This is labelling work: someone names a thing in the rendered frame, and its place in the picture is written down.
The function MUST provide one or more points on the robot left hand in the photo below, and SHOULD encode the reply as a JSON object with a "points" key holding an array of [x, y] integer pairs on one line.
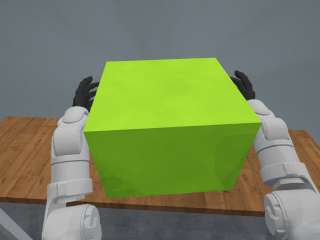
{"points": [[82, 94]]}

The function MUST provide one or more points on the left robot forearm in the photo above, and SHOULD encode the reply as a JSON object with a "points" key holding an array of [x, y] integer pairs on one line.
{"points": [[70, 156]]}

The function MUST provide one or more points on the robot right upper arm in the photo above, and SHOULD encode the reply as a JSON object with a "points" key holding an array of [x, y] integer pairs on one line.
{"points": [[293, 214]]}

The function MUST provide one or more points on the carton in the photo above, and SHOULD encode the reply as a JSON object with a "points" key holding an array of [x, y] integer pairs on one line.
{"points": [[168, 126]]}

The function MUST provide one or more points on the robot right hand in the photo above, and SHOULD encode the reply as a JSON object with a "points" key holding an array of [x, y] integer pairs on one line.
{"points": [[244, 85]]}

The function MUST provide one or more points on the right robot forearm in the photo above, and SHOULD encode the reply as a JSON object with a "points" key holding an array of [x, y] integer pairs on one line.
{"points": [[279, 162]]}

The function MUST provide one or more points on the table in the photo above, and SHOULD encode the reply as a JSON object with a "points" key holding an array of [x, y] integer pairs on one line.
{"points": [[25, 173]]}

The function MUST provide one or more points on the robot left upper arm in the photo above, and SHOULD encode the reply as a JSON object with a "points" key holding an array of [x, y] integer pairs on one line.
{"points": [[79, 222]]}

